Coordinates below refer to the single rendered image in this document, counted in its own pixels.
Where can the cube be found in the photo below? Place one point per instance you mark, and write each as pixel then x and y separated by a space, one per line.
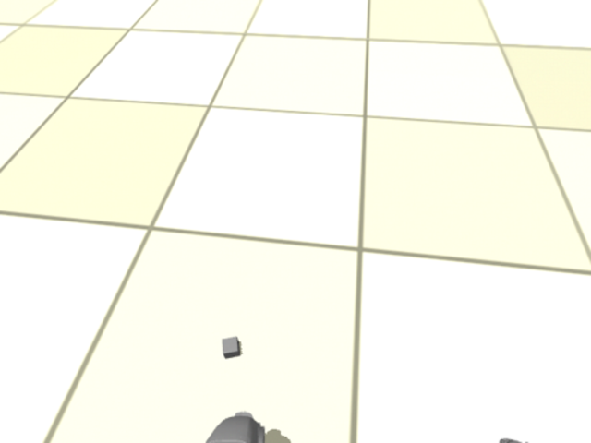
pixel 231 347

